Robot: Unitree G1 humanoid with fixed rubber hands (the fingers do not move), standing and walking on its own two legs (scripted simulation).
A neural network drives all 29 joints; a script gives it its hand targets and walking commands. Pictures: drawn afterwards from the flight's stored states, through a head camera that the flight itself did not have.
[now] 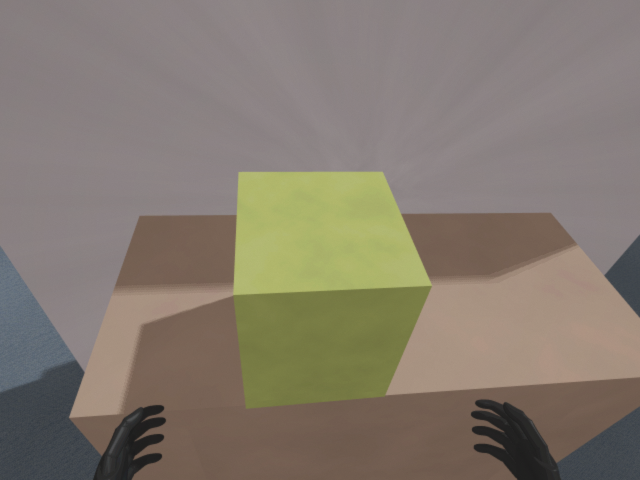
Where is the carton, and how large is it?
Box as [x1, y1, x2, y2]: [233, 172, 431, 408]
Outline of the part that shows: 239,172 233,296 246,408 384,396 430,289 431,284 383,173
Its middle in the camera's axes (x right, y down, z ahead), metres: -0.01 +0.07 +0.55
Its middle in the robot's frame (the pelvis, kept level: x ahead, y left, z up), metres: +0.38 +0.02 +0.05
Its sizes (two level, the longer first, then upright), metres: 0.210 0.200 0.250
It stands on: a pedestal, 0.71 m high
